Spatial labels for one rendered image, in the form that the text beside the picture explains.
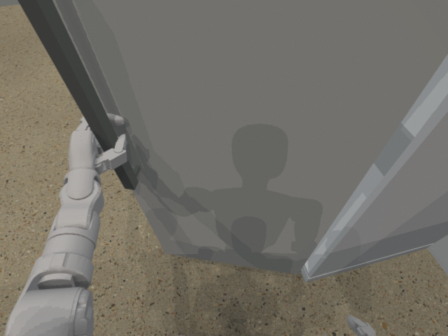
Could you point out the right robot hand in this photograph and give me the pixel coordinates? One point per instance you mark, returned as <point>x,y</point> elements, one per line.
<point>360,328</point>

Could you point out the handle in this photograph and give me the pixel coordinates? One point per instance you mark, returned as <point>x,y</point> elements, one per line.
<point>50,28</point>

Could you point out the fridge door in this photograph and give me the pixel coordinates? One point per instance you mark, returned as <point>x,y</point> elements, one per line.
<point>254,121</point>

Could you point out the left robot hand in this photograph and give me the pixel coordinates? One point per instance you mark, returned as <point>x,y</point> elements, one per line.
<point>84,148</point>

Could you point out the robot left forearm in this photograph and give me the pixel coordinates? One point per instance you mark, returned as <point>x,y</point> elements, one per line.
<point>66,260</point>

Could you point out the robot left upper arm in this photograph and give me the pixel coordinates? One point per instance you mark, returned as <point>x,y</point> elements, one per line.
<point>54,312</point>

